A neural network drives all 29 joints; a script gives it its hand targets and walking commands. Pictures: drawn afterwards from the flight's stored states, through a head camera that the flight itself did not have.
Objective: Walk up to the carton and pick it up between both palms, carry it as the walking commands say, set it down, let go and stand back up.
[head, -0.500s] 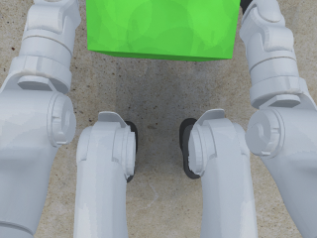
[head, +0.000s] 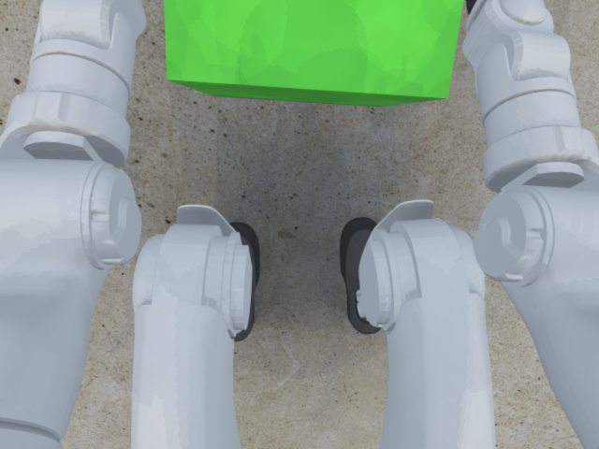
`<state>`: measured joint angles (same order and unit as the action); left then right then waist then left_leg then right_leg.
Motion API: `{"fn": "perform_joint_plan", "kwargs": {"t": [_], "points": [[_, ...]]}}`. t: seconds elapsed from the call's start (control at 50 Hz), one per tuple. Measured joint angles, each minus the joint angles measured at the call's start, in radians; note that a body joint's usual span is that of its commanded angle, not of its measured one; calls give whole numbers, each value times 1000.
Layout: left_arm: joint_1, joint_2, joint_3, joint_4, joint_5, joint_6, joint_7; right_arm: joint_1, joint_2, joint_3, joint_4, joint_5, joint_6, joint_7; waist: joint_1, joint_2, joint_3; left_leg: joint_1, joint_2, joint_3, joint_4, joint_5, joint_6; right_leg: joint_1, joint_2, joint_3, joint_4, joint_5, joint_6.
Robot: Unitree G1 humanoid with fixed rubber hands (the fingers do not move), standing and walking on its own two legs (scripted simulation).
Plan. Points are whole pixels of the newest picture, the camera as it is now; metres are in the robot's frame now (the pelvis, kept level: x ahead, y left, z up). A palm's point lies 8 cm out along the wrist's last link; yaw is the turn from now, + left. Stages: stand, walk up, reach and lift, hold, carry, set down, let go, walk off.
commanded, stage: set down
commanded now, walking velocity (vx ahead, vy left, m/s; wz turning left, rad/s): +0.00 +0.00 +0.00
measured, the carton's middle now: out of the picture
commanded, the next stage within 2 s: let go in 2.00 s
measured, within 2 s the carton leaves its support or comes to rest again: neither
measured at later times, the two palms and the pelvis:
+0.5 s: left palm out of the picture +0.56 +0.19 -0.15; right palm out of the picture +0.54 -0.19 -0.15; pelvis +0.00 +0.00 +0.01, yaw +0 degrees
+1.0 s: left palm out of the picture +0.57 +0.21 -0.08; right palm out of the picture +0.55 -0.21 -0.08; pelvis +0.00 +0.00 +0.04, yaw +0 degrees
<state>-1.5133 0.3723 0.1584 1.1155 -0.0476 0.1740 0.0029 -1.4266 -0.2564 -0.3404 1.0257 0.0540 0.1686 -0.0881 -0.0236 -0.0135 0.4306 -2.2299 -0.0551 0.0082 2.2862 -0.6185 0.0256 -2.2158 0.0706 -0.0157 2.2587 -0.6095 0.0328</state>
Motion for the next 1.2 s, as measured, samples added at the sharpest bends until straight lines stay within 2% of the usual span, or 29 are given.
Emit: {"fn": "perform_joint_plan", "kwargs": {"t": [0.16,0.36,0.64,0.72,0.88,1.2], "points": [[-20,19,-11,25,-18,-41,5,-31,-7,30,32,19,-35,-5,-6,0,37,15,0,-4,-3,8,-5,16,-4,-5,-4,8,-2],[-59,62,-97,105,-112,-89,62,-56,-29,132,101,110,-89,-44,-16,-4,16,0,6,-8,-31,17,-7,1,-10,-10,-32,18,-8],[-49,130,-135,129,-173,-97,35,-40,-96,164,125,161,-102,-25,-17,-3,-22,-32,22,0,-43,27,4,-32,-27,-14,-43,29,-17],[-47,140,-137,94,-181,-90,33,-36,-108,171,92,179,-95,-25,-14,-6,-9,-30,28,0,-41,27,6,-30,-30,-19,-43,31,-21],[6,141,-116,-38,-177,-41,43,20,-98,170,-55,186,-40,-48,-11,-7,-62,-6,32,-5,-71,19,3,-10,-26,-21,-75,29,-26],[71,133,-21,-46,-97,20,-18,109,-62,83,-128,98,29,-25,-25,13,-289,82,19,-9,-323,66,-7,75,-28,-4,-317,69,-29]]}}
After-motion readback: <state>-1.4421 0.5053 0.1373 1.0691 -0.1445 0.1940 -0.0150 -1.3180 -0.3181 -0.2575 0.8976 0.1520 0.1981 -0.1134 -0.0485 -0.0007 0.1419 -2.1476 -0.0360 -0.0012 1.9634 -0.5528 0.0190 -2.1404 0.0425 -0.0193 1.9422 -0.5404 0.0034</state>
